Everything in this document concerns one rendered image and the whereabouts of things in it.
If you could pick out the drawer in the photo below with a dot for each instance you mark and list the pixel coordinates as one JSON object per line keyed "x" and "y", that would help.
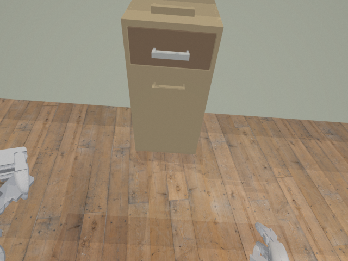
{"x": 199, "y": 44}

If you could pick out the handle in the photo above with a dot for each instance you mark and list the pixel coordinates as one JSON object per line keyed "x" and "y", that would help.
{"x": 168, "y": 89}
{"x": 172, "y": 10}
{"x": 170, "y": 55}

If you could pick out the robot right hand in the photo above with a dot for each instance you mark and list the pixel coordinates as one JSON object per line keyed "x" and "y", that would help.
{"x": 275, "y": 251}

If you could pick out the robot left hand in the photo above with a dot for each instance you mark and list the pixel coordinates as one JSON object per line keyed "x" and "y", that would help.
{"x": 15, "y": 171}

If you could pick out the cabinet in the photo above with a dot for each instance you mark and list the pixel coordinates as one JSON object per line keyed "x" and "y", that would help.
{"x": 169, "y": 122}

